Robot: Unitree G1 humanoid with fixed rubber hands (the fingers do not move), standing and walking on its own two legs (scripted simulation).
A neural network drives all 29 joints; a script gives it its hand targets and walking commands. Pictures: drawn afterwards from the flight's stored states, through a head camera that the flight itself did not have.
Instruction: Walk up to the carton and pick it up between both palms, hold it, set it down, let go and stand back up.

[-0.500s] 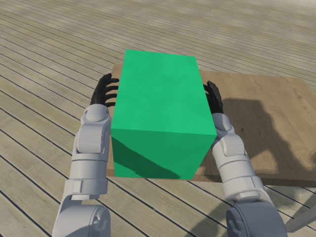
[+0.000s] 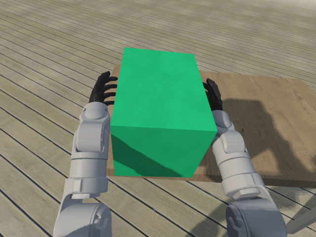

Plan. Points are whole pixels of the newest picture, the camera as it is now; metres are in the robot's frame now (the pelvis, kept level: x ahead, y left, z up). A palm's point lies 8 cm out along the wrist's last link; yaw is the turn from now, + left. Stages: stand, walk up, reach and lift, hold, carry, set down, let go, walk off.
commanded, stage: hold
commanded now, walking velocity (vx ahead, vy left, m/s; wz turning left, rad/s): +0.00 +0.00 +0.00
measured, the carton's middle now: (156, 110) +0.38 +0.00 +0.16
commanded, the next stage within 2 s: none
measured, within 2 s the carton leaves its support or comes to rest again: neither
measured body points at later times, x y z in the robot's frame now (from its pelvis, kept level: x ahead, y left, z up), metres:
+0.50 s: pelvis +0.01 +0.00 +0.00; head -0.03 +0.02 +0.45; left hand +0.38 +0.14 +0.18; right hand +0.38 -0.14 +0.17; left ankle +0.02 +0.10 -0.75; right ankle +0.03 -0.11 -0.75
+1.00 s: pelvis +0.00 +0.00 +0.00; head -0.03 +0.02 +0.45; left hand +0.38 +0.14 +0.18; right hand +0.38 -0.14 +0.17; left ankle +0.02 +0.10 -0.75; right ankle +0.03 -0.11 -0.75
